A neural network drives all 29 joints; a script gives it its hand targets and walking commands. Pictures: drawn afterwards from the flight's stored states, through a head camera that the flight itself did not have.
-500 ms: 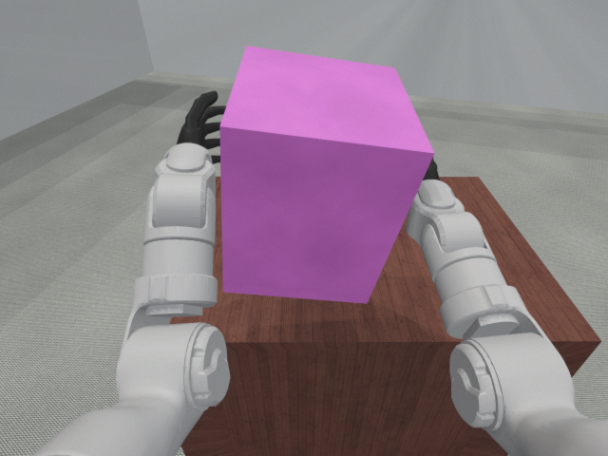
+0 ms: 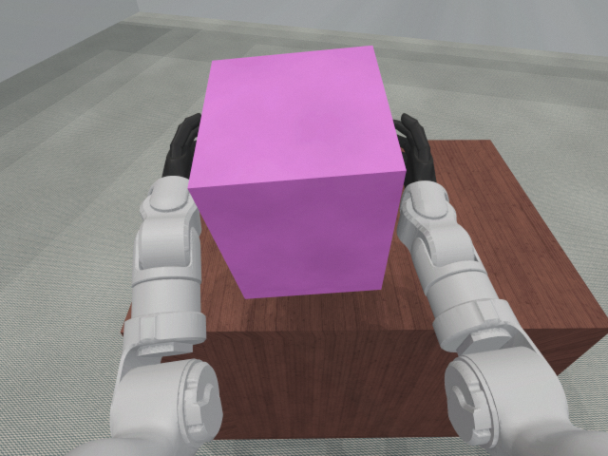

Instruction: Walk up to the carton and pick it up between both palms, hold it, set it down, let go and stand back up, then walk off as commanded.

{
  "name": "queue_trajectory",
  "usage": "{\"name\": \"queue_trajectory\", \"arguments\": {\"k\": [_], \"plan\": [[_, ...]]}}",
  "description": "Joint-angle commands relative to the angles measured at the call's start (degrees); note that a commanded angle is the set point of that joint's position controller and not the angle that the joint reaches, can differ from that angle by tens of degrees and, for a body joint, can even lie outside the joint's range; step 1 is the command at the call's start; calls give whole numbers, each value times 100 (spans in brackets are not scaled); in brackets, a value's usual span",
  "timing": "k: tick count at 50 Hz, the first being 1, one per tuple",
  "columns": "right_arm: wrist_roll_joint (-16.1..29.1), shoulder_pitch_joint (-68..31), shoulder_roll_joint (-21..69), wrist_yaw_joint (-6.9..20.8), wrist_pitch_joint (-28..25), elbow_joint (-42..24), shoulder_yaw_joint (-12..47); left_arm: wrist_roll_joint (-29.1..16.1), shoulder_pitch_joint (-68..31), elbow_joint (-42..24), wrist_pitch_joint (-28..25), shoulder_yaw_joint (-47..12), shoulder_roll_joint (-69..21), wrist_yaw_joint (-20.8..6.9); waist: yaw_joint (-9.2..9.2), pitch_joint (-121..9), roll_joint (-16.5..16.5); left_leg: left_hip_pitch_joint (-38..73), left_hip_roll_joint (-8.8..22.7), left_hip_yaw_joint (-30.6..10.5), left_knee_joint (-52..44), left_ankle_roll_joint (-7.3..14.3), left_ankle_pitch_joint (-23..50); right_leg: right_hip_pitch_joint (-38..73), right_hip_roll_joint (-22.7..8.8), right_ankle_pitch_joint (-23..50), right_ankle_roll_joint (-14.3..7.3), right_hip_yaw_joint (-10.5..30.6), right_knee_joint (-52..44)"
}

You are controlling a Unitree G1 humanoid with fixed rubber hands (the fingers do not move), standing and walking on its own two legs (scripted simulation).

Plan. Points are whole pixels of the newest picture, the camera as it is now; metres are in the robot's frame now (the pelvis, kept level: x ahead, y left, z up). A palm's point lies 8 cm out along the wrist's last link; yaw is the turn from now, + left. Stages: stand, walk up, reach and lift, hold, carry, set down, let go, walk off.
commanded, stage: set down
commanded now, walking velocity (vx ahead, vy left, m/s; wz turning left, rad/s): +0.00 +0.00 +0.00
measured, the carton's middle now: (303, 183) +0.42 +0.02 +0.16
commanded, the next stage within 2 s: none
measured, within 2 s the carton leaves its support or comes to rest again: neither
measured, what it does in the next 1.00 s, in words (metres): stands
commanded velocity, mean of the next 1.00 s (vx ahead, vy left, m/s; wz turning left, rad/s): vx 0.00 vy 0.00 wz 0.00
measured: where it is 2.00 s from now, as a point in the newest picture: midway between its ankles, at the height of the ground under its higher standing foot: outside the picture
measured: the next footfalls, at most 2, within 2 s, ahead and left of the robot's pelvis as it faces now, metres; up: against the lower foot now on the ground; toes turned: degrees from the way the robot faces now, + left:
none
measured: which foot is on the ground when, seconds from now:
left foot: down 0.00-1.00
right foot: down 0.00-1.00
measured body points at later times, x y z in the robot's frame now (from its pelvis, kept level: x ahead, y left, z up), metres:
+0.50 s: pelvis +0.00 +0.01 +0.00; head +0.02 +0.03 +0.45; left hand +0.43 +0.16 +0.16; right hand +0.42 -0.14 +0.16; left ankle -0.02 +0.09 -0.75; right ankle +0.05 -0.09 -0.75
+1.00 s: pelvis +0.02 +0.01 +0.00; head +0.04 +0.04 +0.45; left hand +0.44 +0.16 +0.13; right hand +0.43 -0.14 +0.14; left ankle -0.02 +0.09 -0.75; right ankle +0.05 -0.09 -0.75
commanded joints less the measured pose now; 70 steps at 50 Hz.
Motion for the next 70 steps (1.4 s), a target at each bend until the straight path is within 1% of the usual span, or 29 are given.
{"name": "queue_trajectory", "arguments": {"k": [1, 3, 5, 6, 9, 11, 13, 16, 19, 21, 24, 27, 30, 34, 37, 40, 43, 44, 47, 48, 49, 51, 56, 58, 59, 60, 65, 68, 70], "plan": [[314, -3134, 2957, 680, -631, -1827, 1845, -902, -3532, -844, -525, -3029, -3307, -587, -510, -3248, 198, -302, -145, -49, -201, -555, 2296, 2865, -188, 2463, 385, 110, 322], [130, -3068, 2705, 738, -615, -1420, 1408, -707, -3321, -392, -448, -2732, -3209, -658, -552, -2629, 188, -295, -110, 3, -384, -496, 1844, 2558, -147, 1577, 353, 34, 138], [-84, -3003, 2443, 827, -572, -997, 975, -463, -3167, 49, -360, -2360, -3049, -755, -547, -1930, 158, -358, -63, 60, -625, -423, 1331, 2258, -125, 727, 327, -28, -17], [-181, -2984, 2337, 869, -559, -815, 749, -371, -3122, 224, -319, -2213, -2989, -804, -563, -1706, 191, -444, -33, 81, -732, -400, 1072, 2170, -128, 411, 304, -49, -62], [-457, -2897, 2142, 1000, -547, -450, 289, -129, -3045, 643, -265, -1839, -2815, -897, -557, -1243, 239, -782, 51, 138, -1009, -332, 404, 2057, -146, -189, 262, -101, -90], [-595, -2895, 2101, 1069, -550, -451, 170, -58, -3047, 719, -278, -1737, -2743, -917, -533, -1195, 258, -891, 77, 160, -1088, -301, 244, 2085, -158, -286, 261, -113, -67], [-669, -2813, 2110, 1112, -579, -483, 218, -69, -3099, 649, -362, -1754, -2711, -881, -492, -1357, 322, -817, 89, 169, -1043, -316, 452, 2119, -154, -146, 280, -131, 8], [-709, -2741, 2229, 1129, -685, -591, 388, -222, -3335, 369, -603, -1890, -2729, -758, -457, -1848, 316, -521, 51, 182, -820, -376, 1058, 2102, -143, 281, 324, -156, 89], [-702, -2670, 2410, 1118, -859, -722, 646, -423, -3489, 50, -897, -2172, -2852, -613, -476, -2544, 286, -151, 18, 165, -512, -478, 1832, 2104, -120, 954, 356, -155, 184], [-698, -2629, 2483, 1096, -958, -802, 762, -517, -3494, -25, -1063, -2321, -2928, -537, -485, -2996, 346, -36, 9, 146, -348, -547, 2190, 2186, -122, 1381, 360, -110, 255], [-687, -2634, 2533, 1070, -1087, -865, 884, -597, -3447, -31, -1239, -2500, -3040, -443, -502, -3400, 354, -39, 4, 116, -219, -600, 2429, 2316, -129, 1869, 370, -73, 344], [-687, -2607, 2495, 1063, -1160, -836, 908, -566, -3288, 37, -1290, -2565, -3083, -394, -506, -3358, 385, -3, 14, 101, -182, -638, 2594, 2321, -112, 2091, 373, -67, 363], [-739, -2455, 2412, 1057, -1155, -622, 817, -448, -3063, 246, -1266, -2449, -3028, -407, -500, -2987, 326, -44, 3, 128, -239, -629, 2503, 2319, -109, 2120, 388, -53, 346], [-816, -2215, 2278, 1059, -1099, -386, 656, -328, -2805, 453, -1208, -2272, -2938, -471, -546, -2558, 238, -97, 4, 146, -311, -608, 2379, 2286, -99, 2043, 404, -74, 312], [-930, -2085, 2240, 1062, -1068, -207, 459, -242, -2718, 610, -1202, -2131, -2906, -524, -594, -2326, 237, -91, 11, 153, -337, -594, 2289, 2184, -86, 1875, 403, -93, 270], [-1037, -2048, 2252, 1070, -1089, -197, 377, -217, -2771, 648, -1263, -2077, -2889, -547, -615, -2355, 220, -110, 9, 161, -327, -586, 2238, 2145, -84, 1837, 406, -96, 281], [-1134, -2098, 2313, 1080, -1167, -209, 298, -259, -2940, 655, -1379, -2140, -2964, -530, -667, -2513, 300, -53, 45, 133, -267, -620, 2339, 2021, -69, 1763, 384, -114, 296], [-1163, -2129, 2347, 1081, -1205, -247, 299, -272, -2961, 680, -1421, -2148, -2986, -523, -644, -2578, 333, -50, 44, 133, -239, -629, 2394, 2017, -69, 1805, 378, -102, 310], [-1235, -2171, 2439, 1095, -1334, -269, 296, -310, -3108, 638, -1568, -2245, -3096, -470, -661, -2844, 387, 30, 77, 97, -125, -679, 2671, 1925, -49, 1925, 370, -116, 357], [-1259, -2194, 2506, 1099, -1369, -264, 293, -309, -3151, 668, -1622, -2263, -3127, -456, -626, -2935, 434, 30, 81, 106, -96, -691, 2734, 1908, -48, 1970, 365, -105, 379], [-1300, -2190, 2518, 1105, -1401, -236, 268, -309, -3173, 699, -1666, -2270, -3150, -442, -647, -2963, 428, 17, 81, 106, -86, -696, 2739, 1898, -51, 1998, 363, -106, 380], [-1381, -2178, 2550, 1121, -1442, -159, 205, -270, -3122, 851, -1727, -2221, -3177, -427, -628, -2949, 427, -42, 94, 106, -77, -684, 2733, 1889, -55, 2013, 362, -102, 386], [-1564, -2032, 2572, 1171, -1372, 142, -54, -16, -2846, 1332, -1750, -1780, -3015, -500, -511, -2508, 300, -459, 46, 216, -309, -535, 2088, 2076, -124, 1869, 405, -53, 340], [-1625, -2016, 2601, 1192, -1334, 209, -113, 46, -2837, 1409, -1757, -1651, -2969, -529, -478, -2384, 252, -591, 31, 243, -401, -469, 1853, 2144, -152, 1808, 432, -44, 336], [-1648, -2044, 2614, 1200, -1333, 191, -127, 47, -2873, 1426, -1770, -1639, -2977, -538, -492, -2413, 245, -611, 35, 240, -416, -463, 1802, 2167, -153, 1795, 440, -40, 342], [-1673, -2075, 2654, 1206, -1347, 166, -103, 67, -2895, 1427, -1798, -1617, -2977, -539, -455, -2447, 253, -622, 35, 241, -410, -454, 1818, 2165, -161, 1852, 451, -29, 365], [-1819, -2257, 2830, 1242, -1486, 124, -189, -22, -3294, 1472, -2013, -1708, -3077, -482, -501, -2828, 367, -637, 57, 205, -285, -498, 2031, 2046, -156, 2007, 453, -47, 443], [-1902, -2241, 2898, 1271, -1538, 181, -254, -19, -3364, 1539, -2109, -1716, -3147, -454, -486, -2918, 396, -615, 83, 200, -233, -526, 2189, 1975, -144, 2036, 448, -51, 457], [-1966, -2194, 2905, 1289, -1528, 261, -360, 41, -3315, 1664, -2133, -1611, -3112, -460, -470, -2834, 401, -679, 87, 213, -266, -505, 2151, 1971, -153, 1999, 445, -47, 442]]}}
